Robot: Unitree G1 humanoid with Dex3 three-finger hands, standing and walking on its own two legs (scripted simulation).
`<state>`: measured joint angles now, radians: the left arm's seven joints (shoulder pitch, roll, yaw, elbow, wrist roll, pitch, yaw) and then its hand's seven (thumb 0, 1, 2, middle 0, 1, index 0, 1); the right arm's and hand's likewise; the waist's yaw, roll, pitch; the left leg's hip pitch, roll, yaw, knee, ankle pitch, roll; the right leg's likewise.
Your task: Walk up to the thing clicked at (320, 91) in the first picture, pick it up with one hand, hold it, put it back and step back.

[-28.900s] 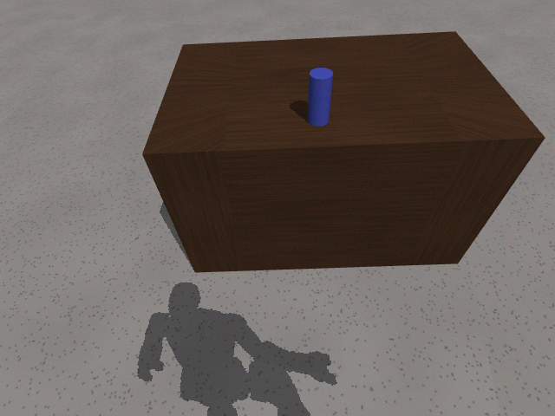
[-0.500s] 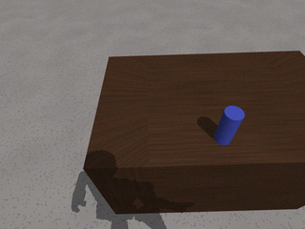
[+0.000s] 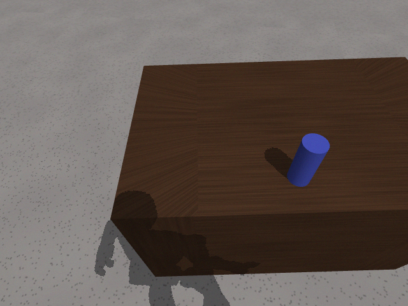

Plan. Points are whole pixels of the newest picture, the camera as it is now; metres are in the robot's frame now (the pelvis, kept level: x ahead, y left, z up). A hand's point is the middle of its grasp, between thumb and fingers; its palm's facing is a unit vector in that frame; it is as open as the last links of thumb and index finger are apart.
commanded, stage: step back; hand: right
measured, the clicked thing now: (306, 161) +0.45 -0.22 -0.06
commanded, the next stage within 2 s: none
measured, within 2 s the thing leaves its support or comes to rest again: neither
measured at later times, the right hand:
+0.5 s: hand out of the picture +0.01 -0.31 -0.19, palm faces -0.14 +0.92 -0.37, open 7.4 cm
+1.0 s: hand out of the picture -0.08 -0.27 -0.15, palm faces -0.06 +0.92 -0.40, open 7.4 cm
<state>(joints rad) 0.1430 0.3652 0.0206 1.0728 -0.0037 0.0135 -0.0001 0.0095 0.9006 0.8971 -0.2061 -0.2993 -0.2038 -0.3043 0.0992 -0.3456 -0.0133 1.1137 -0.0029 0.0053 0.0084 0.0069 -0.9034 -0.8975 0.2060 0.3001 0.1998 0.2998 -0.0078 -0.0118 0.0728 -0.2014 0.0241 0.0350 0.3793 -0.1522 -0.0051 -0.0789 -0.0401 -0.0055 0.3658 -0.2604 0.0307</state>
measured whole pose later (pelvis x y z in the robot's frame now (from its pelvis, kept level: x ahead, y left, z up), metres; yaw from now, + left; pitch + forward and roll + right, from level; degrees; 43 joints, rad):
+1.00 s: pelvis -0.23 -0.02 -0.02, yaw -1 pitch -2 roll -1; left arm 0.19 0.40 0.08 0.86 0.01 0.05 0.02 0.01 0.90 0.90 -0.21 -0.30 -0.20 -0.30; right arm 0.05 -0.37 -0.03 0.82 -0.03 0.04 0.00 0.01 -0.90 -0.90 0.21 0.30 0.20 0.30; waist 0.03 -0.01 0.20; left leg -0.35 0.02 0.06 0.59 -0.21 0.04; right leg -0.30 0.04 0.08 0.88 -0.49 0.03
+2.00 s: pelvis -0.54 -0.02 -0.01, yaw -2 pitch -1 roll +2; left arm 0.21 0.36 0.07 0.86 0.04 0.05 0.01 0.01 0.90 0.90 -0.21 -0.30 -0.21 -0.30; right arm 0.14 -0.40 -0.04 0.86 0.00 0.07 -0.02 0.01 -0.90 -0.90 0.21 0.30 0.20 0.30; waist 0.04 0.03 0.13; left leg -0.47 -0.11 -0.14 1.13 -0.49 0.00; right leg -0.32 -0.01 0.04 0.62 -0.28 -0.02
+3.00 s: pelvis -0.62 +0.01 -0.01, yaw -1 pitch -2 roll +0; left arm 0.20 0.42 0.06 0.96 0.01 -0.01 -0.01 0.01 0.90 0.90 -0.20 -0.30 -0.20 -0.30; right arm 0.23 -0.34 -0.05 0.95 -0.04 -0.03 0.01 0.01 -0.90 -0.90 0.21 0.30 0.20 0.30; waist -0.01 -0.03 0.08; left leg -0.21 0.01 0.03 0.52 -0.28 0.02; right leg -0.36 -0.03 0.01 0.78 -0.44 -0.02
